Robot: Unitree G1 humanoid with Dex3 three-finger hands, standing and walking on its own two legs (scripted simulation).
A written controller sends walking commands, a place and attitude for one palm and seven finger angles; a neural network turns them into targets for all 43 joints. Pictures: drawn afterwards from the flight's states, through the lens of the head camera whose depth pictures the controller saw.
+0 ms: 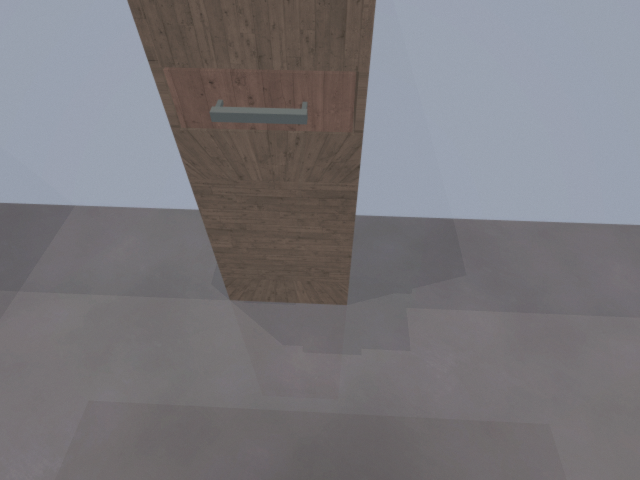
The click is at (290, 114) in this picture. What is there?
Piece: drawer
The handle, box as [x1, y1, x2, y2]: [209, 100, 307, 123]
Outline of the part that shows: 209,112 212,121 306,123 307,119 306,102 302,102 301,109 223,107 222,100 218,100 216,105 212,106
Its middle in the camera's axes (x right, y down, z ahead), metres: -0.13 -0.27 +0.80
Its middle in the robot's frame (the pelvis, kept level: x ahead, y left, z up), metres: +0.78 +0.17 +0.04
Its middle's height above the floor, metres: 0.82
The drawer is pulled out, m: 0.00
